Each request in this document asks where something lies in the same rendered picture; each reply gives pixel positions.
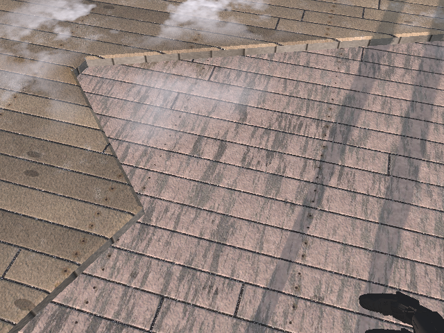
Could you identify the right robot hand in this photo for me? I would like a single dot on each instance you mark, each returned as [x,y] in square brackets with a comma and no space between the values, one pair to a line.
[405,309]

